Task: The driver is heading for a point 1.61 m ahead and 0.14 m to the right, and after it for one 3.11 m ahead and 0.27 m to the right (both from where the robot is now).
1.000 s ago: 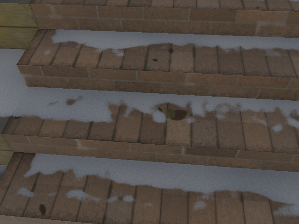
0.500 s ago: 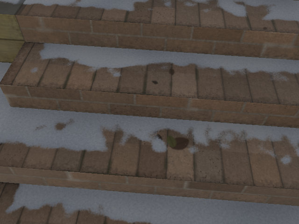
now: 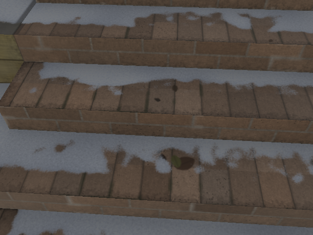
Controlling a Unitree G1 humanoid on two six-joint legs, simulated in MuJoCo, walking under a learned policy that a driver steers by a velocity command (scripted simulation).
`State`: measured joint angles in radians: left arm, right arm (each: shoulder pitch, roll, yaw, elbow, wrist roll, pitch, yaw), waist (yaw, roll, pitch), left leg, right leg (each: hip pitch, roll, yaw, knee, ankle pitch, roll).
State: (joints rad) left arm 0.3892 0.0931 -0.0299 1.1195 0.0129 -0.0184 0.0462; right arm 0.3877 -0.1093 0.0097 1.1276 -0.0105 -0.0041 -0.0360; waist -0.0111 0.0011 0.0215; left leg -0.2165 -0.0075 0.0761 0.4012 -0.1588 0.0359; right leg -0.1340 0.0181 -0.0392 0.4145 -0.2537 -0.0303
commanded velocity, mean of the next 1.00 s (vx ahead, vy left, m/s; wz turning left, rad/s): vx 0.24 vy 0.00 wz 0.00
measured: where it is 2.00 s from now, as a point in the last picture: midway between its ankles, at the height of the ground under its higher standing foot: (163, 121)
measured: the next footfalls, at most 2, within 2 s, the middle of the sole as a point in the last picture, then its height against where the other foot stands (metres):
right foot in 1.02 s outside the picture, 0.14 m higher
left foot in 1.52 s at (143, 166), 0.14 m higher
